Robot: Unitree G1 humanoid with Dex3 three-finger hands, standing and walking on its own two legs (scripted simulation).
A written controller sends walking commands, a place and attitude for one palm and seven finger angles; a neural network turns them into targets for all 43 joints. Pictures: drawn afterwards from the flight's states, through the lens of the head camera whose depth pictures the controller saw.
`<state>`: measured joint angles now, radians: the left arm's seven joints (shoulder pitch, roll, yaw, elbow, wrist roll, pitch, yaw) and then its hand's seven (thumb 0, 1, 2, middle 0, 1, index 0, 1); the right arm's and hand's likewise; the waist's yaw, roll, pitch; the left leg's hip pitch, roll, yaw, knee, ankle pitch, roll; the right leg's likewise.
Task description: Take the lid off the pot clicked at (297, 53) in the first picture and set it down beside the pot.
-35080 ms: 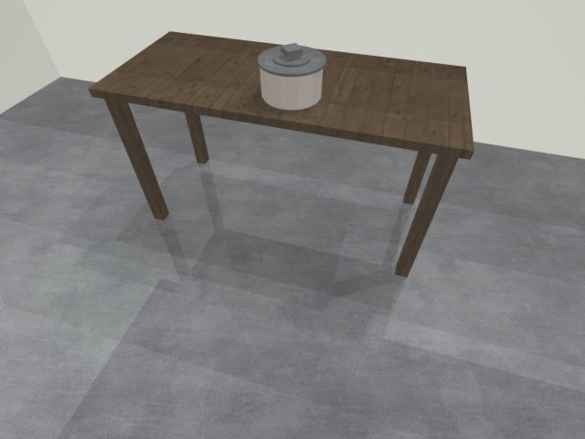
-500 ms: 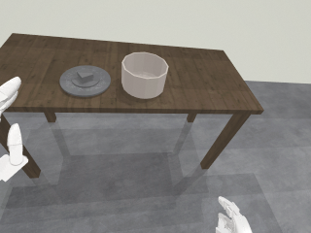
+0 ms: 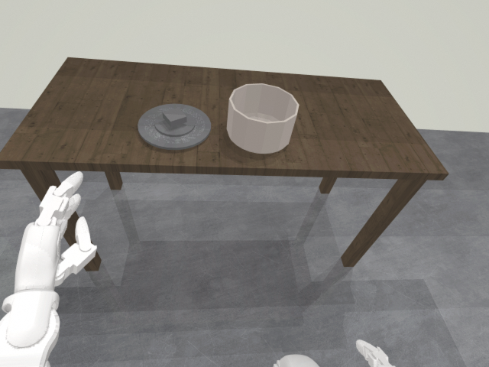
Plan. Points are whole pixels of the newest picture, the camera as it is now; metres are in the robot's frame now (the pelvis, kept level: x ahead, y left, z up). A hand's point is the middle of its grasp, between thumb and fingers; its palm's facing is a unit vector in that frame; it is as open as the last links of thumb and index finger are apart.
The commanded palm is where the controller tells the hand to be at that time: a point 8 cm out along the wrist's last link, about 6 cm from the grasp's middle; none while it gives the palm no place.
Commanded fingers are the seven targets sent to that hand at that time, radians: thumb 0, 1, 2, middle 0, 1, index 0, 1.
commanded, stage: stop stepping back and stand still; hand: left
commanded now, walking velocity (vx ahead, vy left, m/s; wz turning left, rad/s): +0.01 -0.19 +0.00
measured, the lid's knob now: (174, 117) +0.77 +0.20 -0.06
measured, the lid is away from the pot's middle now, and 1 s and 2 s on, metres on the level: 0.26 0.26 0.26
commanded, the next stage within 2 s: let the arm hang, fingers relaxed in 1.02 s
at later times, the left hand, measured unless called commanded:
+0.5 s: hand out of the picture +0.16 +0.16 -0.18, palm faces -0.06 -0.98 -0.17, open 7.2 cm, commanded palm none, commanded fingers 0.00 0.90 0.90 -0.20 -0.30 -0.20 -0.30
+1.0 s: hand out of the picture +0.15 +0.13 -0.19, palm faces +0.03 -0.98 -0.18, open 7.2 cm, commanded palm none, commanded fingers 0.00 0.90 0.90 -0.20 -0.30 -0.20 -0.30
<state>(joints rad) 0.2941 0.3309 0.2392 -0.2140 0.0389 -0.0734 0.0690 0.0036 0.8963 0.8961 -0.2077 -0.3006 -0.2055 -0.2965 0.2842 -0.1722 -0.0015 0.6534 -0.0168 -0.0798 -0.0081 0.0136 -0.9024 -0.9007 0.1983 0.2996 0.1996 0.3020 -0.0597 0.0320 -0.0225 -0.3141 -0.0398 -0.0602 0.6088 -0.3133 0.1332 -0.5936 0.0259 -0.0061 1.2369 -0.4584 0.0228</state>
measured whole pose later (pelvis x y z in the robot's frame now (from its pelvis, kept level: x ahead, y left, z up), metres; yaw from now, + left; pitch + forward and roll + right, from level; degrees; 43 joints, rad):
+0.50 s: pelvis +0.06 -0.02 +0.00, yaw -1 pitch +4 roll -2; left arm 0.17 0.22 0.02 0.93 0.00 0.02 0.02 -0.02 0.94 0.89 -0.20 -0.30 -0.20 -0.29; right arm 0.50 -0.11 -0.01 0.99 0.00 -0.01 -0.05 0.01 -0.91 -0.90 0.20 0.30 0.20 0.30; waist -0.06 -0.04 0.04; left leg -0.22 -0.10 -0.02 0.52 -0.37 0.12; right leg -0.25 0.00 0.00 0.49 -0.28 0.01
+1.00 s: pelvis +0.09 -0.04 -0.01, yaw -2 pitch +1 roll -1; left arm 0.23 0.15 0.04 1.01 -0.01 0.02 0.06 -0.01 0.95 0.89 -0.20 -0.30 -0.20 -0.29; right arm 0.33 -0.11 -0.04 1.03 -0.01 -0.01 -0.07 0.02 -0.92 -0.90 0.20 0.30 0.20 0.30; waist -0.02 -0.02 0.04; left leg -0.09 -0.08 -0.02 0.50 -0.42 0.09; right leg -0.16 0.02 0.00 0.53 -0.38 -0.01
